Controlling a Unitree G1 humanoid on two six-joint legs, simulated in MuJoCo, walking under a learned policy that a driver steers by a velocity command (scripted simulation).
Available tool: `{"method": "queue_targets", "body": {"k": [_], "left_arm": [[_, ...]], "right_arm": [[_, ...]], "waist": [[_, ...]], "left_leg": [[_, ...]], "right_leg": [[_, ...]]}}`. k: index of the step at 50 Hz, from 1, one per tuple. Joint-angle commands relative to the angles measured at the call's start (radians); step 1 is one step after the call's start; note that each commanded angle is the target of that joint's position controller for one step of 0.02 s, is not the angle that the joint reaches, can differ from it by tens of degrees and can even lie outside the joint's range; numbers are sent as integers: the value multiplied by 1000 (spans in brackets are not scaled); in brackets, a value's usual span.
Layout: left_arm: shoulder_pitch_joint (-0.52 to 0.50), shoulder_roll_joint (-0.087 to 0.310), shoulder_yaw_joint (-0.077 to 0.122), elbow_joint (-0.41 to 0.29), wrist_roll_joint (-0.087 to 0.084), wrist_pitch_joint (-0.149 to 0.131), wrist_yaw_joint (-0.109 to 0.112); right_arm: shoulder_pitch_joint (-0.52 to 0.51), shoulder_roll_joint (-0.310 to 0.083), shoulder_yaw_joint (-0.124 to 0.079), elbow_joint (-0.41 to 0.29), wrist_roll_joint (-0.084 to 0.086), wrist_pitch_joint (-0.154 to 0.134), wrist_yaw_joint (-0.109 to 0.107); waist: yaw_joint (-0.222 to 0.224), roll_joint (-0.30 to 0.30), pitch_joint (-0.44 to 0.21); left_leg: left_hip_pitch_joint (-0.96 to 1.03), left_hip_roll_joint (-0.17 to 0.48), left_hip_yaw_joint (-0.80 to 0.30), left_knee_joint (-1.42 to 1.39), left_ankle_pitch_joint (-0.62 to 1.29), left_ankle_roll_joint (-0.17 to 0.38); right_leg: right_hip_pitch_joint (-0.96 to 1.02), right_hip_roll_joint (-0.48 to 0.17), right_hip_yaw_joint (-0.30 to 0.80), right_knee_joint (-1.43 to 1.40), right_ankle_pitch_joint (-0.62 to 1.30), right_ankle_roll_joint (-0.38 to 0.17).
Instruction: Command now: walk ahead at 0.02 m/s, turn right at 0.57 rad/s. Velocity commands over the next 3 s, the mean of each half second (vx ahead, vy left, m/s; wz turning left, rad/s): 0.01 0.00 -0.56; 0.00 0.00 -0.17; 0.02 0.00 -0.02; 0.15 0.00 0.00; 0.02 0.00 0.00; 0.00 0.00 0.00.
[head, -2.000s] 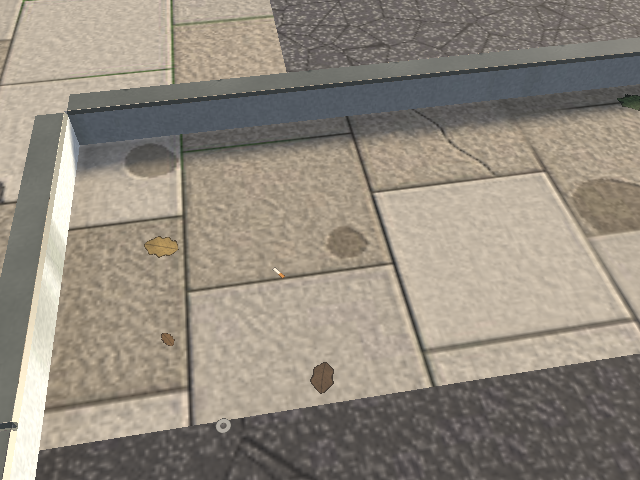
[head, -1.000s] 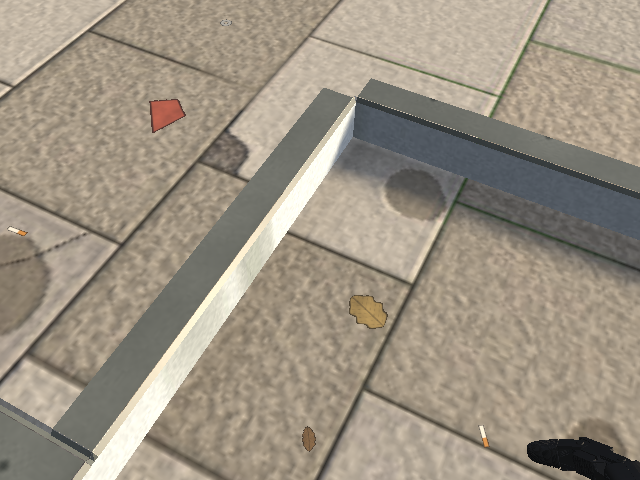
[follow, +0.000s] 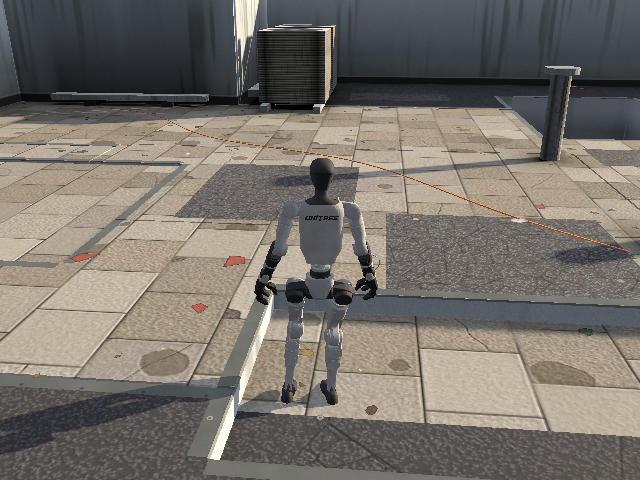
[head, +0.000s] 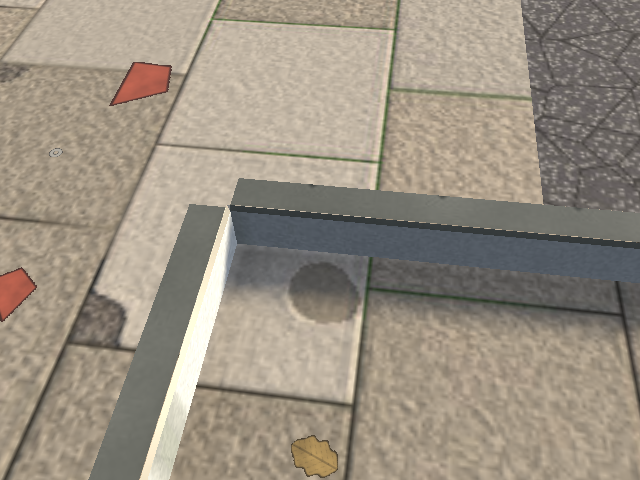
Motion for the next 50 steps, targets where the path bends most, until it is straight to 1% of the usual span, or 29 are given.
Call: {"method": "queue_targets", "body": {"k": [1,3,5,6,7,8,9,10,11,12,14,17,21,27,29,30,31,32,33,34,35,36,38,41,45,47,48,49,50], "left_arm": [[21,158,41,-55,6,-2,-2],[-1,160,44,-62,5,2,-8],[-36,152,43,-68,-7,8,-13],[-32,123,35,-78,-18,8,-11],[62,40,17,-75,-23,5,-7],[34,110,35,-78,-7,1,4],[2,167,48,-77,15,1,2],[24,157,50,-59,14,5,-6],[54,139,47,-43,10,15,-12],[68,133,46,-33,8,23,-22],[44,124,39,-40,1,33,-33],[-20,106,26,-63,-5,42,-38],[-65,88,14,-82,-10,51,-43],[-68,63,-8,-85,-22,41,-27],[-27,51,-15,-66,-17,28,-19],[-19,63,-17,-59,-5,15,-13],[-7,125,-9,-60,16,-1,-5],[-44,211,1,-77,1,-12,-1],[-8,160,-5,-49,-7,-20,5],[-62,103,-27,-47,-5,-24,7],[-116,74,-39,-49,-1,-21,12],[-130,74,-43,-47,-3,-23,19],[-112,72,-48,-28,-8,-27,23],[-96,71,-54,6,-7,-33,24],[-89,79,-54,47,0,-33,28],[-106,76,-55,64,-5,-34,29],[-115,73,-55,72,-11,-34,29],[-99,56,-59,80,-14,-39,27],[-60,53,-55,92,-13,-40,23]], "right_arm": [[5,-80,-13,-68,12,-24,-7],[47,-87,-12,-65,21,-36,-10],[129,-88,-11,-49,24,-47,-17],[152,-132,-22,-43,16,-55,-25],[102,-221,-36,-71,-2,-52,-32],[-3,-269,-43,-113,-19,-46,-25],[16,-203,-33,-105,-17,-46,-17],[-17,-141,-16,-109,-5,-49,-9],[-37,-125,-12,-119,-4,-48,-4],[-37,-124,-11,-127,-2,-48,-7],[13,-126,-11,-122,-4,-47,-6],[101,-144,-20,-96,-4,-46,-7],[126,-163,-30,-77,-6,-49,0],[105,-189,-38,-51,-9,-51,27],[81,-191,-38,-41,0,-42,30],[96,-182,-36,-30,4,-36,30],[136,-120,-20,-36,0,-33,34],[133,-38,4,-66,5,-27,29],[90,-97,-8,-49,2,-8,15],[91,-111,-14,-37,10,1,18],[98,-116,-18,-18,11,1,21],[106,-128,-24,-3,2,2,24],[148,-114,-21,35,-8,4,29],[133,-80,-11,57,0,8,25],[114,-74,-6,87,6,6,11],[143,-58,0,117,7,-2,5],[167,-50,6,136,3,-10,3],[174,-73,6,149,-9,-21,1],[168,-110,3,151,-17,-32,2]], "waist": [[-4,-141,-91],[-23,-151,-99],[-75,-137,-93],[-76,-78,-86],[-7,139,-109],[-14,193,-31],[-13,112,-31],[12,84,-29],[23,99,-29],[20,134,-41],[-9,138,-49],[-59,150,-54],[-77,164,-60],[-66,190,-80],[-26,166,-83],[-13,123,-82],[-31,-58,-127],[-50,-247,-88],[1,-175,-94],[-36,-144,-53],[-57,-134,-23],[-64,-157,-14],[-68,-133,-49],[-55,-115,-47],[-39,-128,-26],[-61,-107,-30],[-79,-83,-33],[-72,-50,-47],[-35,6,-43]], "left_leg": [[17,-40,12,-82,-41,19],[106,-61,13,-188,-58,42],[269,-69,26,-429,40,64],[366,17,-45,-577,62,83],[436,277,-296,-659,-18,140],[288,408,-441,-679,113,236],[244,388,-355,-624,294,273],[236,313,-236,-591,400,251],[257,251,-134,-569,471,224],[295,222,-80,-552,526,215],[363,210,-23,-523,641,222],[475,234,-11,-504,677,237],[482,271,6,-496,660,257],[376,281,25,-443,682,265],[335,261,45,-386,636,226],[267,243,67,-346,545,173],[141,171,134,-198,300,107],[25,28,190,-143,-179,57],[91,59,97,-39,-232,55],[79,55,77,-6,-189,59],[77,58,69,-16,-132,58],[72,51,77,-15,-87,54],[109,37,83,-2,-52,41],[148,35,82,-75,-47,27],[208,21,91,-222,-41,33],[280,19,98,-367,57,44],[358,34,87,-482,201,50],[436,85,27,-508,301,57],[448,148,-34,-497,398,72]], "right_leg": [[129,-264,359,-134,-94,-121],[117,-258,391,-118,-12,-107],[51,-213,386,-86,-51,-52],[-32,-152,338,-32,-203,6],[-115,-25,146,210,-398,66],[-245,57,-27,403,-470,83],[-188,-32,-23,555,-435,89],[-171,-36,-26,626,-382,88],[-176,-35,-39,691,-342,96],[-195,-38,-57,750,-320,105],[-231,-52,-90,762,-313,128],[-268,-74,-107,671,-317,154],[-208,-103,-136,534,-342,149],[23,-96,-198,268,-358,83],[140,-93,-217,37,-206,58],[242,-116,-178,-127,-58,48],[384,-298,50,-196,4,28],[324,-520,258,-156,400,-95],[258,-510,205,-129,389,-171],[236,-454,142,-140,336,-161],[218,-398,88,-154,280,-122],[231,-364,56,-152,315,-97],[254,-337,5,-129,423,-92],[240,-333,1,-128,343,-96],[206,-333,45,-126,206,-104],[185,-322,54,-108,163,-86],[150,-311,50,-100,132,-57],[105,-292,51,-95,76,-18],[90,-239,13,-84,5,3]]}}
